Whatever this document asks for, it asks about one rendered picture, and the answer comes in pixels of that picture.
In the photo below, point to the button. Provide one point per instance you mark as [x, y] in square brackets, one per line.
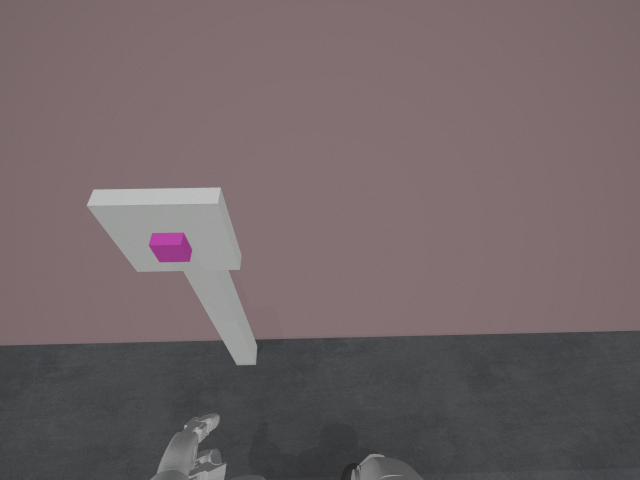
[170, 247]

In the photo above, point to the panel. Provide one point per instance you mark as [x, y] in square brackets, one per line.
[130, 216]

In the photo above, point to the robot left hand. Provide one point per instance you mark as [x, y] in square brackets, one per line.
[181, 453]

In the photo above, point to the right robot shin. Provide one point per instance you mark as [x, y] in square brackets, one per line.
[370, 456]

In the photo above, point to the right robot thigh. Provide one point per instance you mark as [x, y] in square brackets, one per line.
[383, 468]

